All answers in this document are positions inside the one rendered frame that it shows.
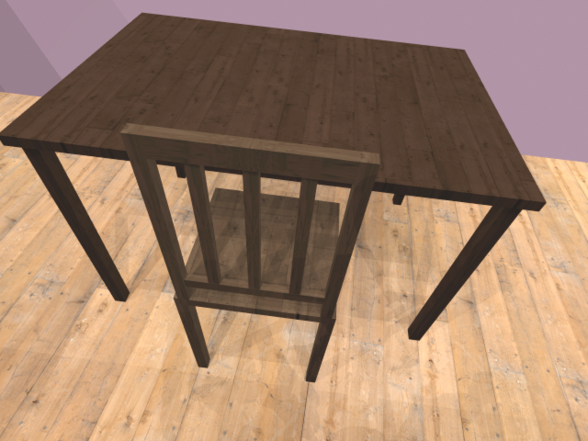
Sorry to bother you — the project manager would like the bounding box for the table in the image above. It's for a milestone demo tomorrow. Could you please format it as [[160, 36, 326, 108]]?
[[0, 13, 547, 341]]

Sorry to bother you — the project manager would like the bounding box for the chair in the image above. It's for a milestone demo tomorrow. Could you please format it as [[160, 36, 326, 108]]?
[[120, 123, 380, 382]]

